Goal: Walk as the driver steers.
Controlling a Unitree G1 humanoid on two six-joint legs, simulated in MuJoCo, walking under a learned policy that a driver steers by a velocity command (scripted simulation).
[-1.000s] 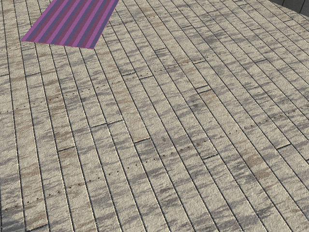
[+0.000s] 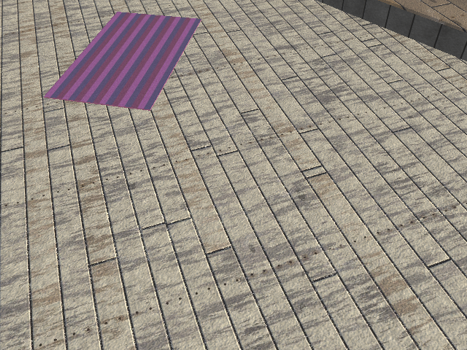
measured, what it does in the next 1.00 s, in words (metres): walks ahead: right foot, then left foot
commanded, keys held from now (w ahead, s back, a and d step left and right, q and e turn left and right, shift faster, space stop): w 1.00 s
